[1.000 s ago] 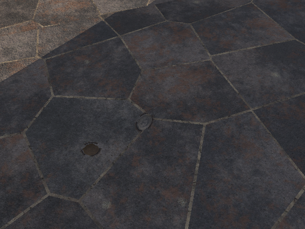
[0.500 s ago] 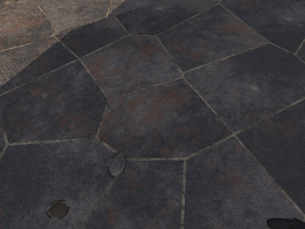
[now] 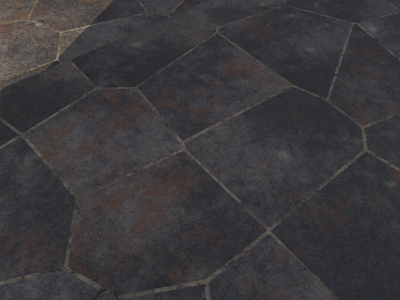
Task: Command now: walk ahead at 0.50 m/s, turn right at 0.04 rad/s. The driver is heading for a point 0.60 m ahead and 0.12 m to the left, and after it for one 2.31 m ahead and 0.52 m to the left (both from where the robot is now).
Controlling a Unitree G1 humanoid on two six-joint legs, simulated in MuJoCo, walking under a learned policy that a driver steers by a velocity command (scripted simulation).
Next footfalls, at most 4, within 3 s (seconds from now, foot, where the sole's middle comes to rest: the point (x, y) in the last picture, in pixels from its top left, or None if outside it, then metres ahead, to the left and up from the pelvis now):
0.14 right None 0.27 -0.14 -0.78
0.70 left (144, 295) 0.51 0.15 -0.78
1.16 right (175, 229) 0.74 0.03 -0.78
1.52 left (122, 279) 0.57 0.22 -0.78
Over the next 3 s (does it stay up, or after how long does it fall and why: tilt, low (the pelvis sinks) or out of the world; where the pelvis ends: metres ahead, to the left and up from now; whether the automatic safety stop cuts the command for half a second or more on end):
stays up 0.86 0.10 -0.02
